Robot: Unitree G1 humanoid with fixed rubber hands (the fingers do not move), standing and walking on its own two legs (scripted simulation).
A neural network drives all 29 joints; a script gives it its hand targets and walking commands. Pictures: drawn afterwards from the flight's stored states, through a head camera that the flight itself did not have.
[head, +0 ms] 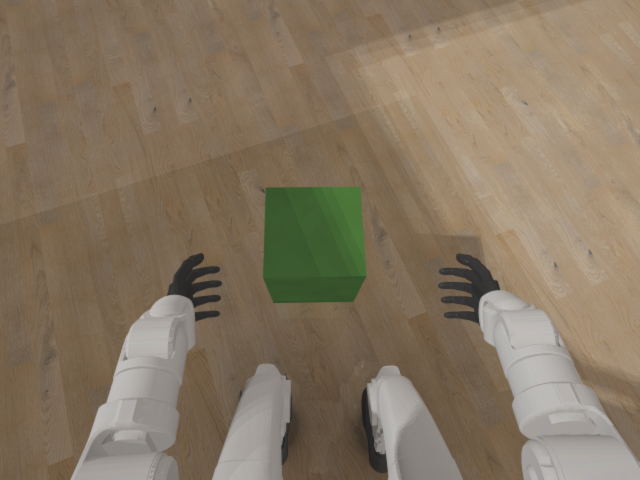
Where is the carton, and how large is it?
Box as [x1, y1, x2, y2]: [263, 187, 365, 302]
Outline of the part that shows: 266,187 263,278 273,302 353,301 365,277 360,188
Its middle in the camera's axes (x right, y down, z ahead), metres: -0.01 +0.02 +1.03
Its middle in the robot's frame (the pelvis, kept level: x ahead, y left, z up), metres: +0.57 +0.01 -0.55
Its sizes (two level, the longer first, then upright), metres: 0.232 0.228 0.272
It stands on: the floor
